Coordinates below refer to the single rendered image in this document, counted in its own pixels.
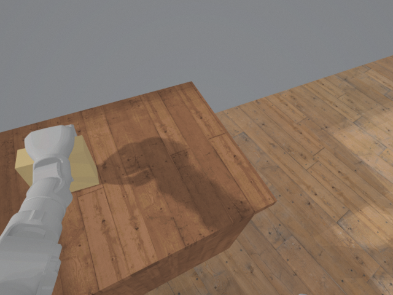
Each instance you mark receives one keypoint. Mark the sponge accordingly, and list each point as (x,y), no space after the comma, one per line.
(83,168)

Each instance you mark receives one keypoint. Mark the table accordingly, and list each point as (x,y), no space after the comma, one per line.
(174,191)

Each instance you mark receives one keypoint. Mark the robot left hand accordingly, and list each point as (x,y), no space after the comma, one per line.
(53,140)

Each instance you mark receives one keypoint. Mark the robot left upper arm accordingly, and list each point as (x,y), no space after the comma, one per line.
(28,266)

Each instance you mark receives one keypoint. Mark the robot left forearm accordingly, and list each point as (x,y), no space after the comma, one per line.
(44,207)

